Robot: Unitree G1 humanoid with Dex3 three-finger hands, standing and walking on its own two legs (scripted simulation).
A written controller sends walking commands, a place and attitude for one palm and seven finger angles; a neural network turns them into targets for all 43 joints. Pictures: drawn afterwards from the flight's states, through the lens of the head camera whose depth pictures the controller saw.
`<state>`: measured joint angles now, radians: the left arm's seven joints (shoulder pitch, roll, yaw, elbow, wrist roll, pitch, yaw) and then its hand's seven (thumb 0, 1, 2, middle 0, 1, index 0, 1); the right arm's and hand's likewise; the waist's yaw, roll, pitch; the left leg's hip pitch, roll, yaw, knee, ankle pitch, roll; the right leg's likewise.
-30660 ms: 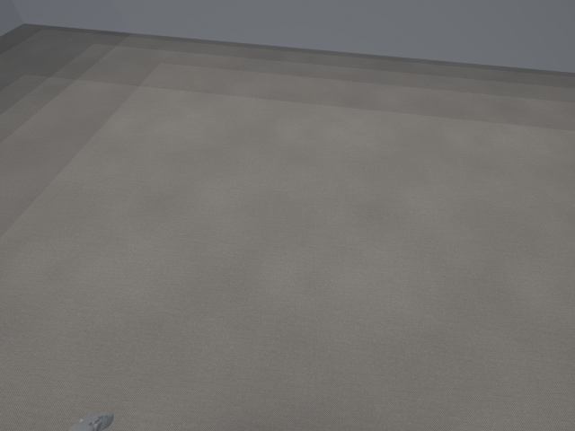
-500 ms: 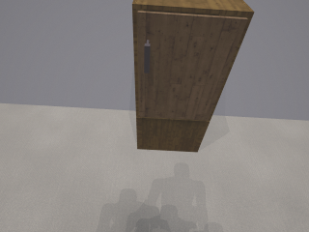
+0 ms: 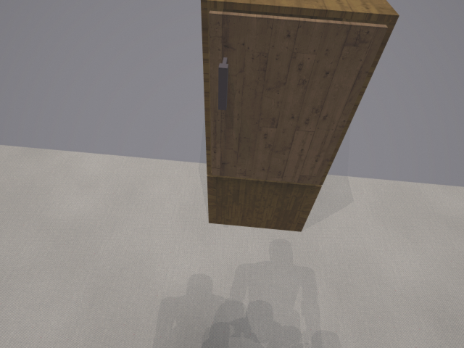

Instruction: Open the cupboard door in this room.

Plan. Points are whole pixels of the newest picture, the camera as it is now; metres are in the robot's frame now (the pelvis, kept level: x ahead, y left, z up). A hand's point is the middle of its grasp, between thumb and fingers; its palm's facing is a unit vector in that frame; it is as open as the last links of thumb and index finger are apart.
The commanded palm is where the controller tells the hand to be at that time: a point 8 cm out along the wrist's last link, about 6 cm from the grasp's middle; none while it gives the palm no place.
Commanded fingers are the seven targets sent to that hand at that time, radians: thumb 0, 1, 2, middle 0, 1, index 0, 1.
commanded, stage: look again from close up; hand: left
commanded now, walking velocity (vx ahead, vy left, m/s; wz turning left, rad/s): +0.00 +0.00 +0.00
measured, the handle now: (223, 83) +0.76 +0.08 +0.05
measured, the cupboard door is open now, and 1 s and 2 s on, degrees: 0 0 0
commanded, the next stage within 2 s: shuffle to correct the standing spot in 0.08 s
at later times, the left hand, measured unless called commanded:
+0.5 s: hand out of the picture -0.01 +0.16 -0.19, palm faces +0.07 -0.99 -0.15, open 7.4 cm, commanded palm none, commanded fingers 0.00 0.90 0.90 -0.20 -0.30 -0.20 -0.30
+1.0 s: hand (192, 339) +0.18 +0.09 -0.18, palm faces +0.07 -0.98 -0.19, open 7.3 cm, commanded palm none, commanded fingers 0.00 0.90 0.90 -0.20 -0.30 -0.20 -0.30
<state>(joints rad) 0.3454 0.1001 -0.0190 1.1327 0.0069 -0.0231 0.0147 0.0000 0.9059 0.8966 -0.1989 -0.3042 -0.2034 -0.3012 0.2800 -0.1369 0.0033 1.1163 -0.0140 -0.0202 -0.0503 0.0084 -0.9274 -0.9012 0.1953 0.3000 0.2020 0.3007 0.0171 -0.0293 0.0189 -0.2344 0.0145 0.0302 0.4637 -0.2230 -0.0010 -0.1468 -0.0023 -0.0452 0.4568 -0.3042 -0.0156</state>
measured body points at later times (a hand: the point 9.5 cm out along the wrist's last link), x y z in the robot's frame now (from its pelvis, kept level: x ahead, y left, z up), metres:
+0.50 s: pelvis +0.05 -0.01 -0.02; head +0.05 +0.00 +0.43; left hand -0.01 +0.21 -0.18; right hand +0.02 -0.22 -0.17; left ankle +0.01 +0.12 -0.74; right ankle -0.04 -0.11 -0.74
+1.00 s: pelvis +0.15 -0.09 -0.01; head +0.16 -0.09 +0.44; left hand +0.17 +0.14 -0.16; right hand +0.19 -0.34 -0.16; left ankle +0.15 +0.03 -0.70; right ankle +0.18 -0.18 -0.74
